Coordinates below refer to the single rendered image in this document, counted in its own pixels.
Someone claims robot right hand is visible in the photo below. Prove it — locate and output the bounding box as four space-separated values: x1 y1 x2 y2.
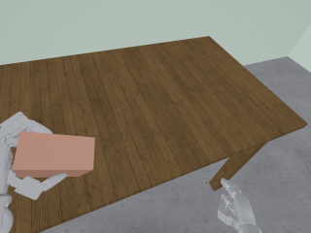
218 178 257 231

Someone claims robot left forearm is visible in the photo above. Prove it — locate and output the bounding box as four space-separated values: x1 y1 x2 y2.
0 193 14 233

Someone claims robot left hand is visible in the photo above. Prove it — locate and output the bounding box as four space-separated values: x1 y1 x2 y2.
0 112 68 200

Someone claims robot right forearm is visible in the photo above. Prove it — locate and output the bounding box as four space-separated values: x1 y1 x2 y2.
237 223 262 233

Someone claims sponge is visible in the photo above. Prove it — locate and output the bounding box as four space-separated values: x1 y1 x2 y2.
12 131 95 179

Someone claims table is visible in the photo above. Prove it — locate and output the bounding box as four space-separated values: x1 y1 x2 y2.
0 36 308 233

